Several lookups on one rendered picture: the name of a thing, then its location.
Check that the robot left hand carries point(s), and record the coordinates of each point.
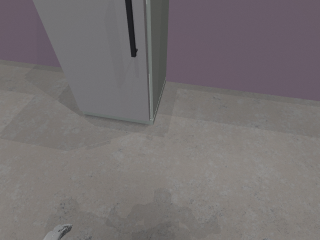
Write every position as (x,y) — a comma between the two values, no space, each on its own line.
(58,232)

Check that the fridge door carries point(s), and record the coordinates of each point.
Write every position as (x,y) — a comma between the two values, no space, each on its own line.
(91,41)

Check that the handle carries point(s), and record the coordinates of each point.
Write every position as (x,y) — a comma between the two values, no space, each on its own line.
(130,22)

